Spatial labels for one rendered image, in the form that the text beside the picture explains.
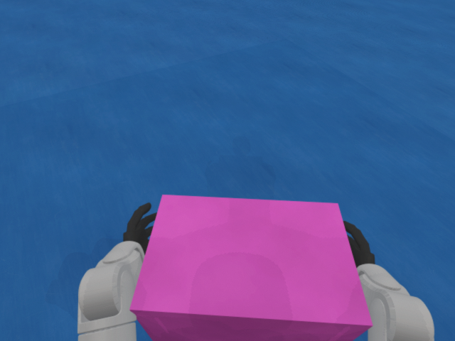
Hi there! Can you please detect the robot left hand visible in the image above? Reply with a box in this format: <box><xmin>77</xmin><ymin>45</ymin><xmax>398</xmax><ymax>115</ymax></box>
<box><xmin>123</xmin><ymin>202</ymin><xmax>157</xmax><ymax>255</ymax></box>

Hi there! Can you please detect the right robot forearm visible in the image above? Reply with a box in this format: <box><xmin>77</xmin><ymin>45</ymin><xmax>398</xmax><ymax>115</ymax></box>
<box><xmin>357</xmin><ymin>264</ymin><xmax>434</xmax><ymax>341</ymax></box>

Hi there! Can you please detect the robot right hand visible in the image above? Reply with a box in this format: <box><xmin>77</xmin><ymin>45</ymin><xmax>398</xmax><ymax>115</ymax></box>
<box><xmin>343</xmin><ymin>221</ymin><xmax>375</xmax><ymax>268</ymax></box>

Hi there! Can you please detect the carton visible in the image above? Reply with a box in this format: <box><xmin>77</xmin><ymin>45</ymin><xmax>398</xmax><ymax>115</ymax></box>
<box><xmin>129</xmin><ymin>195</ymin><xmax>373</xmax><ymax>341</ymax></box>

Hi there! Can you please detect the left robot forearm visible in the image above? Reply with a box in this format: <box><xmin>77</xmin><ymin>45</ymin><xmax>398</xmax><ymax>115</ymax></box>
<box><xmin>77</xmin><ymin>241</ymin><xmax>145</xmax><ymax>341</ymax></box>

